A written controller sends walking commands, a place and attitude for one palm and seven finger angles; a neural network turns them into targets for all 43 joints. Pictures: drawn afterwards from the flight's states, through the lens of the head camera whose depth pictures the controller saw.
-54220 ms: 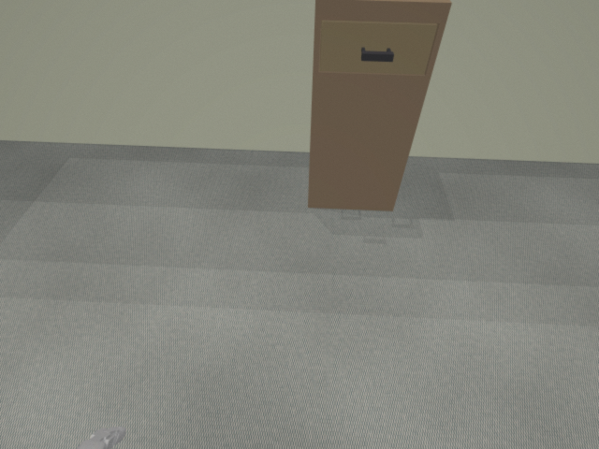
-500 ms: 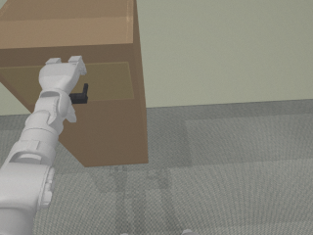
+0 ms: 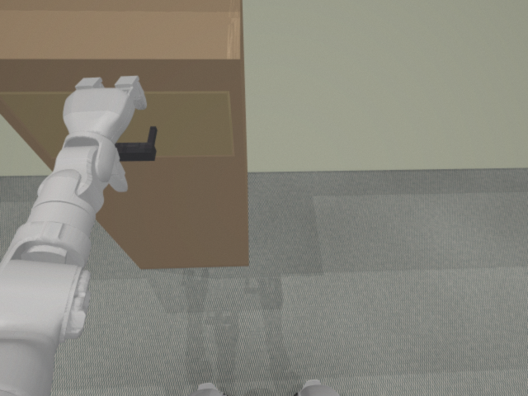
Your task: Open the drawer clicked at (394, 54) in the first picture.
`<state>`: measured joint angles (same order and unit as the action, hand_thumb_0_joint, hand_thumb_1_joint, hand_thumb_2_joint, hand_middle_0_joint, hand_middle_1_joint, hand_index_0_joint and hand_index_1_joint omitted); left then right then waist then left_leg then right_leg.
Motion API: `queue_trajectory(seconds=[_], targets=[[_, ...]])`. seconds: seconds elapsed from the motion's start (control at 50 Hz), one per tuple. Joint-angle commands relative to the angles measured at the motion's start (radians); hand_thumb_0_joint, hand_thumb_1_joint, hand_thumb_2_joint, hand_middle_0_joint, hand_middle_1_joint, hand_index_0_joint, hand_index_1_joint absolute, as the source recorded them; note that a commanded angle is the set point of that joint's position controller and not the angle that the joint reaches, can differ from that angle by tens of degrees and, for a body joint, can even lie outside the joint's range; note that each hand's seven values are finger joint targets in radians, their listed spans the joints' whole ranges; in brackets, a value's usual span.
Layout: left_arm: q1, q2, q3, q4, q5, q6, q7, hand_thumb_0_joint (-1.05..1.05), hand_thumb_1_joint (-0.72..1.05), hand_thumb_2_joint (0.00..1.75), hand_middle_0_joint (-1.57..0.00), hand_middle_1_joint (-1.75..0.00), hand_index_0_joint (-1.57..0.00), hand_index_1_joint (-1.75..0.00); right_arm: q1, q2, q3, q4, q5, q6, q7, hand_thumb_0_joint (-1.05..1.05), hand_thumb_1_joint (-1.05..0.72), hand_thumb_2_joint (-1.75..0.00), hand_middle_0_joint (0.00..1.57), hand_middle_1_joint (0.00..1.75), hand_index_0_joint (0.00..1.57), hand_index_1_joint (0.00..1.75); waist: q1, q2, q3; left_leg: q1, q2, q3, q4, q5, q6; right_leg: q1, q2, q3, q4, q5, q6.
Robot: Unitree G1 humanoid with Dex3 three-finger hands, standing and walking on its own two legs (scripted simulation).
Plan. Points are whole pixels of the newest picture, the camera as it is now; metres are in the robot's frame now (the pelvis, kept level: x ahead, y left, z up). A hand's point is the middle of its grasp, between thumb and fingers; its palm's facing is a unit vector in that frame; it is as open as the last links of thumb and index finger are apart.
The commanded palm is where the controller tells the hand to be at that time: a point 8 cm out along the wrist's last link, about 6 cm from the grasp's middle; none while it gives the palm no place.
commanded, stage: move the hooked fingers above the handle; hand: left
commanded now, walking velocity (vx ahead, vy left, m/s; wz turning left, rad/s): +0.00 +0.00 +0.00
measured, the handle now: (127, 142) +0.54 +0.22 +0.02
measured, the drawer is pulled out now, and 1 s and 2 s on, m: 0.00 0.00 0.00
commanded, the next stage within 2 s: none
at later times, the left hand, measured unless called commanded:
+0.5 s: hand (105, 144) +0.48 +0.22 +0.08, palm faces +0.02 -0.02 -1.00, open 13.8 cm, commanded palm +0.46 +0.23 +0.13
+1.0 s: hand (107, 139) +0.50 +0.23 +0.08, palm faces -0.01 -0.04 -1.00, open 13.8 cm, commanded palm +0.47 +0.23 +0.13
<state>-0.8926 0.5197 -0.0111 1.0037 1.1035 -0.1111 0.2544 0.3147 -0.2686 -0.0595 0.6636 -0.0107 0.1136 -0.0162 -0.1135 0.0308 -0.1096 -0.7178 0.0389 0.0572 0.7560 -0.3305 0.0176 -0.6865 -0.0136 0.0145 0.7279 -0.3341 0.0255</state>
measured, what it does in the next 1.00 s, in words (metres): stands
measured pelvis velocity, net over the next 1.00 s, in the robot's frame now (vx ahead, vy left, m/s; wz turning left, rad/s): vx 0.01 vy -0.01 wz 0.00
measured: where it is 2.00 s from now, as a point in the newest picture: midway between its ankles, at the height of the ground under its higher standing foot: outside the picture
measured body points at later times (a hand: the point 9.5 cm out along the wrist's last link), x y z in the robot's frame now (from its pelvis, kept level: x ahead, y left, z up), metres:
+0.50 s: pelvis +0.00 -0.01 +0.00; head +0.08 -0.01 +0.45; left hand +0.47 +0.22 +0.14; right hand +0.05 -0.29 -0.12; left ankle +0.01 +0.11 -0.71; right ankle +0.00 -0.14 -0.71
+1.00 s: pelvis +0.01 -0.01 +0.00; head +0.10 -0.01 +0.45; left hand +0.49 +0.23 +0.13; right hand +0.02 -0.28 -0.13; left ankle +0.01 +0.11 -0.71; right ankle +0.00 -0.14 -0.71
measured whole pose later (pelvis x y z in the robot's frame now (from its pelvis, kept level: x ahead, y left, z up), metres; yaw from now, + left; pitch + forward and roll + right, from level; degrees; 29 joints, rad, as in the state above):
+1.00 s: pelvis +0.01 -0.01 +0.00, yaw +0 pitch +16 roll -1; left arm -0.81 0.55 0.02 0.97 1.07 -0.13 0.21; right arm 0.36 -0.26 -0.07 0.71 -0.01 0.14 -0.02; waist -0.10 0.05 -0.12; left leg -0.68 0.05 0.05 0.74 -0.35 0.01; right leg -0.65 0.00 0.01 0.71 -0.35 0.02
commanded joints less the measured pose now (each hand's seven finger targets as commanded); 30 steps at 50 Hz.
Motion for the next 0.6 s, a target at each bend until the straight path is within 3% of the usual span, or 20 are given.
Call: queue_trajectory(seconds=[0.0, 0.04, 0.06, 0.1, 0.16, 0.18, 0.2, 0.26, 0.28, 0.32, 0.34, 0.36, 0.38, 0.4, 0.42, 0.46, 0.48, 0.58], targets=[[-0.325, 0.333, 0.107, -0.157, -0.015, 0.083, -0.011, 0.00, -0.50, 0.30, -0.30, -1.20, -0.30, -1.20, 0.134, -0.154, -0.057, -0.074, 0.008, 0.013, -0.012, 0.00, -0.90, -0.90, 0.20, 0.30, 0.20, 0.30, 0.055, 0.010, -0.522, 0.351, -0.041, -0.006, -0.056, 0.463, 0.014, 0.252, 0.066, -0.046, -0.065, 0.387, -0.053], [-0.331, 0.308, 0.083, -0.158, -0.024, 0.084, -0.029, 0.00, -0.50, 0.30, -0.30, -1.20, -0.30, -1.20, 0.124, -0.156, -0.057, -0.071, 0.012, 0.019, -0.017, 0.00, -0.90, -0.90, 0.20, 0.30, 0.20, 0.30, 0.038, -0.022, -0.437, 0.328, -0.040, -0.004, -0.075, 0.396, 0.021, 0.236, 0.065, -0.045, -0.091, 0.346, -0.049], [-0.326, 0.310, 0.089, -0.176, -0.035, 0.068, -0.041, 0.00, -0.50, 0.30, -0.30, -1.20, -0.30, -1.20, 0.123, -0.158, -0.057, -0.069, 0.012, 0.020, -0.023, 0.00, -0.90, -0.90, 0.20, 0.30, 0.20, 0.30, 0.033, -0.054, -0.427, 0.326, -0.037, -0.005, -0.082, 0.395, 0.025, 0.257, 0.063, -0.042, -0.102, 0.356, -0.049], [-0.312, 0.305, 0.076, -0.228, -0.046, 0.029, -0.067, 0.00, -0.50, 0.30, -0.30, -1.20, -0.30, -1.20, 0.112, -0.156, -0.059, -0.075, 0.017, 0.020, -0.034, 0.00, -0.90, -0.90, 0.20, 0.30, 0.20, 0.30, 0.028, -0.048, -0.400, 0.337, -0.042, -0.005, -0.095, 0.358, 0.031, 0.258, 0.062, -0.032, -0.119, 0.341, -0.047], [-0.359, 0.223, 0.010, -0.383, -0.069, -0.057, -0.090, 0.00, -0.50, 0.30, -0.30, -1.20, -0.30, -1.20, 0.110, -0.142, -0.068, -0.070, 0.010, 0.010, -0.040, 0.00, -0.90, -0.90, 0.20, 0.30, 0.20, 0.30, 0.009, 0.034, -0.405, 0.426, -0.038, -0.020, -0.091, 0.404, 0.031, 0.216, 0.064, -0.031, -0.129, 0.322, -0.054], [-0.327, 0.209, 0.009, -0.383, -0.074, -0.074, -0.091, 0.00, -0.50, 0.30, -0.30, -1.20, -0.30, -1.20, 0.114, -0.138, -0.071, -0.065, 0.009, 0.008, -0.039, 0.00, -0.90, -0.90, 0.20, 0.30, 0.20, 0.30, 0.016, 0.043, -0.400, 0.444, -0.038, -0.028, -0.091, 0.406, 0.029, 0.198, 0.068, -0.034, -0.130, 0.303, -0.054], [-0.338, 0.209, 0.004, -0.372, -0.076, -0.085, -0.089, 0.00, -0.50, 0.30, -0.30, -1.20, -0.30, -1.20, 0.115, -0.141, -0.072, -0.051, 0.010, 0.008, -0.040, 0.00, -0.90, -0.90, 0.20, 0.30, 0.20, 0.30, 0.000, 0.054, -0.355, 0.449, -0.038, -0.030, -0.090, 0.379, 0.027, 0.159, 0.069, -0.037, -0.134, 0.278, -0.056], [-0.350, 0.259, 0.051, -0.329, -0.082, -0.096, -0.062, 0.00, -0.50, 0.30, -0.30, -1.20, -0.30, -1.20, 0.121, -0.145, -0.066, -0.033, 0.011, 0.007, -0.038, 0.00, -0.90, -0.90, 0.20, 0.30, 0.20, 0.30, 0.007, 0.010, -0.302, 0.381, -0.045, -0.035, -0.100, 0.303, 0.026, 0.157, 0.066, -0.038, -0.138, 0.227, -0.059], [-0.364, 0.273, 0.060, -0.311, -0.071, -0.092, -0.045, 0.00, -0.50, 0.30, -0.30, -1.20, -0.30, -1.20, 0.118, -0.142, -0.063, -0.031, 0.012, 0.007, -0.035, 0.00, -0.90, -0.90, 0.20, 0.30, 0.20, 0.30, 0.009, 0.024, -0.306, 0.371, -0.047, -0.038, -0.101, 0.290, 0.023, 0.145, 0.066, -0.040, -0.129, 0.211, -0.060], [-0.398, 0.239, 0.032, -0.285, -0.060, -0.070, -0.013, 0.00, -0.50, 0.30, -0.30, -1.20, -0.30, -1.20, 0.113, -0.139, -0.061, -0.026, 0.012, 0.002, -0.026, 0.00, -0.90, -0.90, 0.20, 0.30, 0.20, 0.30, 0.002, 0.052, -0.295, 0.361, -0.049, -0.039, -0.101, 0.261, 0.018, 0.110, 0.066, -0.046, -0.122, 0.179, -0.062], [-0.397, 0.264, 0.056, -0.272, -0.053, -0.058, 0.003, 0.00, -0.50, 0.30, -0.30, -1.20, -0.30, -1.20, 0.113, -0.141, -0.062, -0.025, 0.012, -0.001, -0.022, 0.00, -0.90, -0.90, 0.20, 0.30, 0.20, 0.30, 0.012, 0.062, -0.302, 0.357, -0.048, -0.040, -0.102, 0.254, 0.015, 0.108, 0.066, -0.048, -0.118, 0.170, -0.065], [-0.409, 0.294, 0.080, -0.261, -0.041, -0.046, 0.016, 0.00, -0.50, 0.30, -0.30, -1.20, -0.30, -1.20, 0.114, -0.146, -0.062, -0.023, 0.009, -0.002, -0.020, 0.00, -0.90, -0.90, 0.20, 0.30, 0.20, 0.30, 0.017, 0.059, -0.325, 0.355, -0.048, -0.039, -0.096, 0.275, 0.015, 0.118, 0.067, -0.047, -0.110, 0.180, -0.067], [-0.406, 0.292, 0.076, -0.249, -0.033, -0.029, 0.026, 0.00, -0.50, 0.30, -0.30, -1.20, -0.30, -1.20, 0.114, -0.144, -0.060, -0.031, 0.009, -0.002, -0.016, 0.00, -0.90, -0.90, 0.20, 0.30, 0.20, 0.30, 0.024, 0.070, -0.367, 0.359, -0.051, -0.036, -0.091, 0.285, 0.014, 0.130, 0.067, -0.045, -0.101, 0.192, -0.065], [-0.425, 0.268, 0.054, -0.241, -0.030, -0.012, 0.031, 0.00, -0.50, 0.30, -0.30, -1.20, -0.30, -1.20, 0.115, -0.144, -0.061, -0.030, 0.007, -0.003, -0.014, 0.00, -0.90, -0.90, 0.20, 0.30, 0.20, 0.30, 0.014, 0.061, -0.379, 0.366, -0.050, -0.033, -0.086, 0.299, 0.015, 0.131, 0.067, -0.048, -0.100, 0.211, -0.064], [-0.410, 0.287, 0.073, -0.231, -0.028, 0.001, 0.031, 0.00, -0.50, 0.30, -0.30, -1.20, -0.30, -1.20, 0.117, -0.144, -0.063, -0.033, 0.007, -0.004, -0.012, 0.00, -0.90, -0.90, 0.20, 0.30, 0.20, 0.30, 0.028, 0.070, -0.405, 0.364, -0.051, -0.026, -0.081, 0.319, 0.014, 0.154, 0.067, -0.045, -0.094, 0.234, -0.064], [-0.402, 0.280, 0.068, -0.219, -0.026, 0.025, 0.020, 0.00, -0.50, 0.30, -0.30, -1.20, -0.30, -1.20, 0.118, -0.148, -0.064, -0.039, 0.004, -0.001, -0.010, 0.00, -0.90, -0.90, 0.20, 0.30, 0.20, 0.30, 0.026, 0.044, -0.453, 0.374, -0.051, -0.023, -0.072, 0.360, 0.016, 0.191, 0.068, -0.043, -0.091, 0.281, -0.062], [-0.377, 0.246, 0.038, -0.194, -0.029, 0.038, 0.008, 0.00, -0.50, 0.30, -0.30, -1.20, -0.30, -1.20, 0.117, -0.145, -0.065, -0.044, 0.008, 0.001, -0.010, 0.00, -0.90, -0.90, 0.20, 0.30, 0.20, 0.30, 0.021, 0.028, -0.448, 0.374, -0.051, -0.017, -0.072, 0.354, 0.019, 0.195, 0.066, -0.040, -0.097, 0.288, -0.057], [-0.377, 0.257, 0.023, -0.172, -0.046, 0.033, -0.059, 0.00, -0.50, 0.30, -0.30, -1.20, -0.30, -1.20, 0.114, -0.154, -0.059, -0.050, 0.018, 0.004, -0.030, 0.00, -0.90, -0.90, 0.20, 0.30, 0.20, 0.30, -0.001, -0.043, -0.377, 0.325, -0.053, -0.009, -0.088, 0.288, 0.031, 0.225, 0.058, -0.024, -0.131, 0.292, -0.046]])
